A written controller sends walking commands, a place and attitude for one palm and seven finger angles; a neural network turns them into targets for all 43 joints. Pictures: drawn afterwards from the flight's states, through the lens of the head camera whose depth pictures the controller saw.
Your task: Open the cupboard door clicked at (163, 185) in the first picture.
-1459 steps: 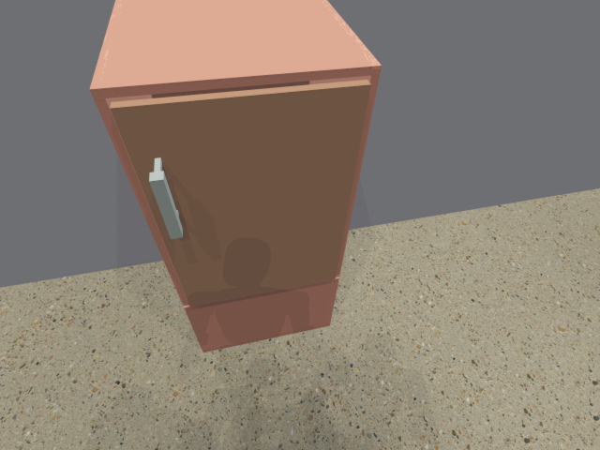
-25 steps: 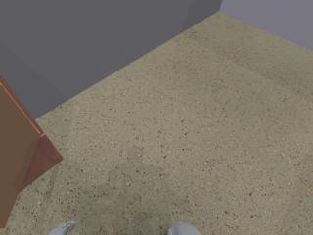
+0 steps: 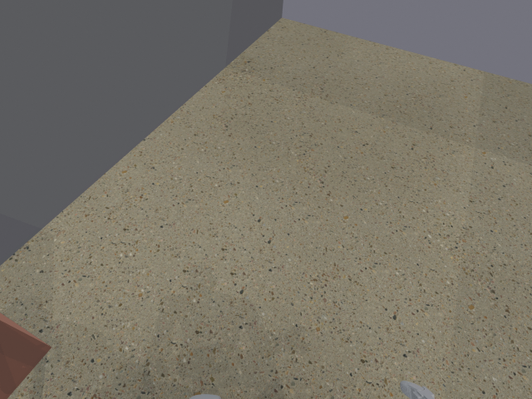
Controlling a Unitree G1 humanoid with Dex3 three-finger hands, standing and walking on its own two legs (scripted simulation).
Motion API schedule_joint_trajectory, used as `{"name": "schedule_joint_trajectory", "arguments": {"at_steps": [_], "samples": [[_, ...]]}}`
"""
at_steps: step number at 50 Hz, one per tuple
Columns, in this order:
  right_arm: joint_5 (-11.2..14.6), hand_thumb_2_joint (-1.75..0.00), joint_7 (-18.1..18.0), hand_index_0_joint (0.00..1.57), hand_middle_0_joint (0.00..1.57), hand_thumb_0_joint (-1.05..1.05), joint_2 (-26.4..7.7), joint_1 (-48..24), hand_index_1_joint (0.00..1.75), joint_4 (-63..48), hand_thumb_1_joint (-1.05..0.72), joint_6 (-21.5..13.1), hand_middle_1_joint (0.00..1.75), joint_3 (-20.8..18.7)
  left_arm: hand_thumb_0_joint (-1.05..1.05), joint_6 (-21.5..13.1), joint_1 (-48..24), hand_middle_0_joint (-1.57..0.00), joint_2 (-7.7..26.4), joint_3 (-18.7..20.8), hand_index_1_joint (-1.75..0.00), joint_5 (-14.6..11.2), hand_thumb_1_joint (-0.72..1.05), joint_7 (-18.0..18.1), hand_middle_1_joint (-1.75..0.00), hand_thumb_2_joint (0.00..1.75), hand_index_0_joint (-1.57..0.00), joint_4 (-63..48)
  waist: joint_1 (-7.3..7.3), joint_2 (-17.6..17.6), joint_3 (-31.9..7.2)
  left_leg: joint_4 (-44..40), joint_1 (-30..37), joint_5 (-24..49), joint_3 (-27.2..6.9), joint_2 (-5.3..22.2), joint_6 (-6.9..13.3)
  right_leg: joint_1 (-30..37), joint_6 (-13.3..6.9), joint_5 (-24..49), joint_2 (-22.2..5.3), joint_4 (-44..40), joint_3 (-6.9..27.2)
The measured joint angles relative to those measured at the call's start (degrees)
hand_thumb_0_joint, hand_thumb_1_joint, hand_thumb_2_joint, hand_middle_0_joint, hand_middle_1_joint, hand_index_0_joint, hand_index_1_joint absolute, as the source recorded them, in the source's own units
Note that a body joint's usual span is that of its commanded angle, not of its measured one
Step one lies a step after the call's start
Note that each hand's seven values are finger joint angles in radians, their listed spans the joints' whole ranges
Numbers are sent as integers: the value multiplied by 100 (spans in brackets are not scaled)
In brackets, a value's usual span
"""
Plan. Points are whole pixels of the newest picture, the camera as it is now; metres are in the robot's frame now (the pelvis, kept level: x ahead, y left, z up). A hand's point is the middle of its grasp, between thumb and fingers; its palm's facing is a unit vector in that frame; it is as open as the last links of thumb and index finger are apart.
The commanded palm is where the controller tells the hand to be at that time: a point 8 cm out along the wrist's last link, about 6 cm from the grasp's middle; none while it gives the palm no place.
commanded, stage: walk to a spot facing it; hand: left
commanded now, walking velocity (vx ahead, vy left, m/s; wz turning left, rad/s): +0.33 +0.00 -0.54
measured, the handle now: out of the picture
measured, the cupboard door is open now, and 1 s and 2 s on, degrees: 43 43 43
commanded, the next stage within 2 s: turn to face it in 0.86 s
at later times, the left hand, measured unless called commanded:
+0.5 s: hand (250, 261) +0.40 +0.07 -0.16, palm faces -0.30 -0.92 -0.25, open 7.4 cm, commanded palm none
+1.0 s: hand (259, 264) +0.41 +0.06 -0.19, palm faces -0.29 -0.94 -0.17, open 7.4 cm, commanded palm none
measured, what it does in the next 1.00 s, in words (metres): walks ahead, turning right: left foot, then right foot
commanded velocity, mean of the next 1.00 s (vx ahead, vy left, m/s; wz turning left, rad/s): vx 0.31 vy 0.00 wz -0.23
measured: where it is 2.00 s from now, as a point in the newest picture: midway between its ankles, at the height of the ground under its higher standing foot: (336, 299)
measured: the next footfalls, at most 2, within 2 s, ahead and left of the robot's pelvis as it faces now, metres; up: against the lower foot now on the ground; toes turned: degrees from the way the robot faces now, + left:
left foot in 0.02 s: +0.09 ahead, +0.14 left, +0.00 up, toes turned +2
right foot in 0.42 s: +0.27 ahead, -0.17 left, +0.00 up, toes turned -21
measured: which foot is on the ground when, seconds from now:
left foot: up 0.00-0.00, down 0.02-0.42, up 0.44-0.92, down 0.94-1.00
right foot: down 0.00-0.00, up 0.02-0.40, down 0.42-0.94, up 0.96-1.00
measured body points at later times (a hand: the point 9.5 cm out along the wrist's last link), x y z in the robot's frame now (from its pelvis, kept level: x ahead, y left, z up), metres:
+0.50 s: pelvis +0.19 -0.07 -0.02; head +0.23 -0.10 +0.43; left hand +0.41 +0.12 -0.14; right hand +0.04 -0.28 -0.17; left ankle +0.10 +0.11 -0.65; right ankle +0.23 -0.15 -0.74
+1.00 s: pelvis +0.43 -0.14 -0.02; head +0.45 -0.13 +0.43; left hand +0.43 +0.10 -0.17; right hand +0.48 -0.40 -0.14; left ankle +0.54 -0.05 -0.74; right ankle +0.26 -0.16 -0.67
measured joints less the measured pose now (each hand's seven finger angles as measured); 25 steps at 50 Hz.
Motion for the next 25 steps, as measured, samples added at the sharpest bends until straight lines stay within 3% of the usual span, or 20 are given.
{"name": "schedule_joint_trajectory", "arguments": {"at_steps": [1, 2, 4, 6, 8, 11, 14, 19, 21, 23, 25], "samples": [[-22, -90, -25, 20, 20, 1, -38, 17, 30, -55, -90, -92, 30, 33, 0, 18, 94, -20, -21, 14, -30, -21, 90, -11, -30, 89, -20, 12, -4, 83, -75, -365, 165, 41, -58, 59, 91, -125, -32, -232, 90, 340, -12], [-56, -90, -66, 20, 20, 1, -24, 10, 30, -72, -90, -176, 30, 47, 0, 49, 100, -20, -7, 25, -30, -37, 90, -22, -30, 89, -20, 67, -43, 90, -83, -276, 143, 374, -31, 90, 172, -347, -39, -570, 102, 986, -115], [-109, -90, -114, 20, 20, 1, 81, 84, 30, -73, -90, -238, 30, 108, 1, 123, 7, -20, 72, 71, -30, -12, 90, -65, -30, 89, -20, 170, -87, -18, -49, -70, 272, 273, 142, 129, 265, -868, -36, -815, 5, 2419, -374], [-135, -90, -128, 21, 20, 1, 182, 306, 30, -37, -90, -266, 30, 167, 1, 132, -141, -20, 155, 133, -30, 42, 90, -120, -30, 89, -20, 172, -139, -90, -75, -272, 532, 152, 256, 186, 259, -1384, -9, -541, -149, 3374, -670], [-130, -90, -158, 21, 20, 0, 246, 535, 30, 82, -90, -283, 30, 206, 1, 128, -356, -20, 201, 164, -30, 66, 90, -174, -30, 89, -20, 78, -149, -104, -48, -614, 831, 188, 360, 250, 190, -1804, 55, -124, -331, 3733, -883], [-119, -90, -190, 21, 20, 0, 277, 850, 30, 318, -90, -295, 30, 231, 1, 107, -697, -19, 194, 134, -30, 56, 91, -222, -30, 89, -20, -114, -183, -33, 39, -1020, 1252, 200, 567, 346, 143, -2229, 108, 271, -533, 3456, -1061], [-130, -90, -182, 21, 20, 1, 244, 1157, 30, 528, -90, -260, 30, 212, 1, 112, -1025, -19, 153, 77, -30, 41, 91, -248, -30, 90, -19, -244, -306, 77, 121, -1203, 1636, 53, 813, 430, 55, -2329, 91, 492, -636, 2533, -1236], [-151, -90, -165, 20, 20, 1, 126, 1674, 30, 840, -90, -161, 30, 159, 0, 103, -1527, -19, 140, 13, -30, 32, 91, -265, -30, 90, -19, -360, -609, 235, 205, -1016, 2152, -500, 1152, 593, -214, -1935, -101, 523, -519, 1219, -1536], [-106, -90, -144, 20, 20, 1, 122, 1888, 30, 985, -90, -97, 30, 164, 0, -41, -1657, -19, 186, -9, -30, 38, 91, -253, -30, 90, -20, -456, -643, 210, 215, -151, 2001, -888, 1164, 737, -221, -1537, -322, 547, -435, 807, -1573], [-21, -90, -104, 20, 20, 1, 102, 1744, 30, 1146, -90, 68, 30, 162, 0, -208, -1717, -19, 160, -2, -30, -8, 91, -136, -30, 90, -20, -504, -601, 216, 326, 1886, 1232, -1171, 631, 718, -58, -1578, -447, 459, -346, 1211, -1535], [5, -90, -87, 20, 20, 1, 81, 1486, 30, 1179, -91, 136, 30, 118, 0, -229, -1645, -19, 93, -40, -30, -65, 91, -39, -30, 89, -20, -468, -631, 260, 396, 3254, 449, -867, 232, 632, 51, -1318, -471, 365, -229, 1078, -1530]]}}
